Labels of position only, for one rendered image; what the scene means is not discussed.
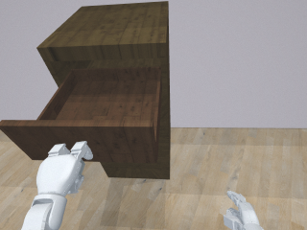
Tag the left robot hand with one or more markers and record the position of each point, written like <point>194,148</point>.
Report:
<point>59,172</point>

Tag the drawer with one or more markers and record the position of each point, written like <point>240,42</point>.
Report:
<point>115,110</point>

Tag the handle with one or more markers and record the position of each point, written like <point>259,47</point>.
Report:
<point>81,170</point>

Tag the right robot hand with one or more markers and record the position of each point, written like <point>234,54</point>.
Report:
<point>235,219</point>

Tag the left robot forearm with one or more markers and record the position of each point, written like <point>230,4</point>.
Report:
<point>46,212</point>

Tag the cabinet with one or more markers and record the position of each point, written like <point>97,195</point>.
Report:
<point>118,36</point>

